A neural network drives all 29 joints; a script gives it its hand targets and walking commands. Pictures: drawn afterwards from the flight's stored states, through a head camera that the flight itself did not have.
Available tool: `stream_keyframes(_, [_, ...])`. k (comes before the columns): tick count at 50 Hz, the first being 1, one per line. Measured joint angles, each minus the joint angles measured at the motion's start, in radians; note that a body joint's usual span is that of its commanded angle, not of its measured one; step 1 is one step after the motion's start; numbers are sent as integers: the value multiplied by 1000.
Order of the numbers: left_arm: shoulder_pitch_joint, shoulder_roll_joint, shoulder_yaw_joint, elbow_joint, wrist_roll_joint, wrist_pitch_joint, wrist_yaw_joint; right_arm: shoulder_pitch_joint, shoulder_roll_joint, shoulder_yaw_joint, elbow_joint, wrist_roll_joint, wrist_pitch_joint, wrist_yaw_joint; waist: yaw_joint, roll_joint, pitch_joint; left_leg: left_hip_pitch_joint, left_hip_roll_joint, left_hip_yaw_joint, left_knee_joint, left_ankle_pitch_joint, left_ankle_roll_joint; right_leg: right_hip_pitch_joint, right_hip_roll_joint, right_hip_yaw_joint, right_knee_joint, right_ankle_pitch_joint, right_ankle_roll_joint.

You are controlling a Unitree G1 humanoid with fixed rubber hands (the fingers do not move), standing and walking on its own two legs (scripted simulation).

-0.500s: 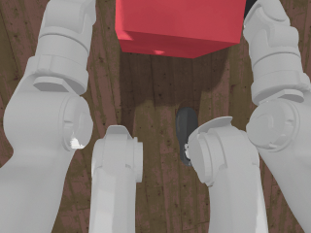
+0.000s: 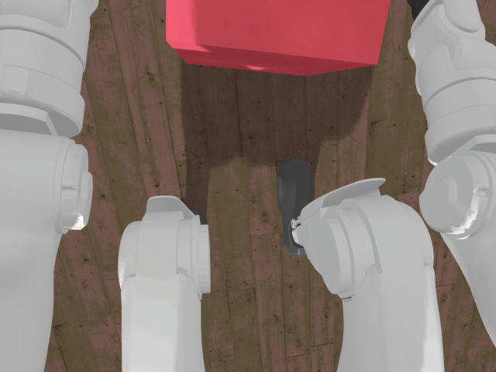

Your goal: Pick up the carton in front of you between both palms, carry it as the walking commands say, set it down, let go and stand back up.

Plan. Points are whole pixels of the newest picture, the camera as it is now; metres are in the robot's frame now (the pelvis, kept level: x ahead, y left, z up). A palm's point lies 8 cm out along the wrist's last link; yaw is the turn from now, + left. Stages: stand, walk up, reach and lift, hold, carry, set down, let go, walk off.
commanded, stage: set down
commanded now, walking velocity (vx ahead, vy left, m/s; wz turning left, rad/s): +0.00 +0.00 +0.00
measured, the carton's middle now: out of the picture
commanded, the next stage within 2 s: let go in 1.00 s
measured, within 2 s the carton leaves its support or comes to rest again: neither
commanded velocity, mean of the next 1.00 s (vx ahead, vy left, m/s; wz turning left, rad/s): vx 0.00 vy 0.00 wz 0.00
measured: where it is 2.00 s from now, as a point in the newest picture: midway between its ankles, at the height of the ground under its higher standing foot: (243, 246)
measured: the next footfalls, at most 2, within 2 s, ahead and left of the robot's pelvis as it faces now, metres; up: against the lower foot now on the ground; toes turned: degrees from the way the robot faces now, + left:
none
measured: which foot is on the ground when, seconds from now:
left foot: down 0.00-1.00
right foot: down 0.00-1.00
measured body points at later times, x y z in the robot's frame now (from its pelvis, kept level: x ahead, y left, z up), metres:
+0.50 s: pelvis +0.00 +0.00 +0.09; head +0.36 -0.01 +0.37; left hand +0.63 +0.13 -0.01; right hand +0.53 -0.25 -0.03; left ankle +0.07 +0.10 -0.34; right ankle +0.15 -0.13 -0.34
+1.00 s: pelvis +0.03 -0.01 +0.23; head +0.36 -0.02 +0.55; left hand +0.62 +0.13 +0.13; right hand +0.53 -0.26 +0.13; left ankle +0.07 +0.10 -0.34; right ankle +0.15 -0.13 -0.34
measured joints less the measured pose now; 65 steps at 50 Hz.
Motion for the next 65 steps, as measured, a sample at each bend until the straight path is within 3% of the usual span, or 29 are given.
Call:
stream_keyframes(4, [-19,14,-6,-42,-34,8,-5,-12,22,68,-79,52,23,-25,-5,-13,-8,4,3,-14,-5,2,-24,-6,1,-14,0,9,-23])
stream_keyframes(9, [25,35,32,-105,1,46,-1,25,82,123,-223,80,88,-78,-15,-20,-54,38,23,-22,-34,-3,-33,15,18,-22,-30,19,-37])
stream_keyframes(13, [78,30,74,-130,30,93,-12,91,115,136,-305,67,154,-114,-17,4,-119,86,33,-17,-102,4,-23,66,29,-14,-94,19,-31])
stream_keyframes(16, [83,23,126,-80,50,107,-33,112,135,113,-295,24,178,-117,-21,33,-181,109,35,-8,-173,22,-10,98,32,-1,-163,25,-18])
stream_keyframes(21, [70,3,178,-16,76,89,-61,143,150,58,-298,-44,170,-95,-26,55,-268,126,36,10,-282,56,11,124,34,24,-265,43,3])
stream_keyframes(25, [73,-12,198,-15,98,76,-58,173,142,31,-333,-62,163,-76,-32,43,-304,144,35,18,-346,73,19,145,33,35,-324,51,12])
stream_keyframes(37, [213,-30,151,-203,104,155,-27,281,136,34,-426,-9,217,-31,-35,24,-414,265,35,-5,-587,124,11,279,28,27,-554,77,3])
stream_keyframes(48, [274,-60,260,-93,166,75,-83,378,184,11,-441,-76,168,-9,-37,38,-492,466,48,-2,-894,222,1,472,35,43,-832,158,-11])
stream_keyframes(55, [312,-50,301,-101,201,47,-121,396,215,16,-478,-120,177,-11,-39,25,-452,597,49,-12,-1047,293,-11,605,31,41,-974,216,-24])
stream_keyframes(60, [444,-113,357,-181,253,41,-117,518,221,34,-510,-173,168,28,-15,27,-462,695,49,-21,-1138,321,-18,704,28,35,-1057,237,-31])
stream_keyframes(65, [708,-224,386,-328,289,27,-60,747,217,108,-573,-214,147,103,8,29,-487,846,52,-28,-1243,338,-22,849,27,33,-1145,241,-38])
